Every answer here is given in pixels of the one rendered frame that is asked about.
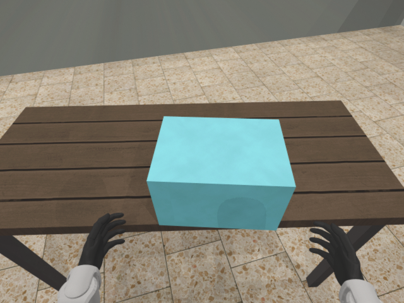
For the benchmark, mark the robot right forearm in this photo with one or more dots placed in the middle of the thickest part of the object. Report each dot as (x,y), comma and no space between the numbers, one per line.
(358,291)

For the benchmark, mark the robot right hand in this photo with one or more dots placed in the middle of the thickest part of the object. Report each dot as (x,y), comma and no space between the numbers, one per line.
(341,254)

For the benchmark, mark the robot left forearm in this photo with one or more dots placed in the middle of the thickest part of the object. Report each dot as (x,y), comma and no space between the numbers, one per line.
(82,286)

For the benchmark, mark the carton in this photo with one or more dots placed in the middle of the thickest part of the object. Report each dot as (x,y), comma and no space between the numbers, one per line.
(221,173)

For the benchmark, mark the table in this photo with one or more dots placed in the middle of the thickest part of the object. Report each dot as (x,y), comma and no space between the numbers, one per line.
(62,168)

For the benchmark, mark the robot left hand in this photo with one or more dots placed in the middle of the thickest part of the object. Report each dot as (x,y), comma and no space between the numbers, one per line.
(97,245)

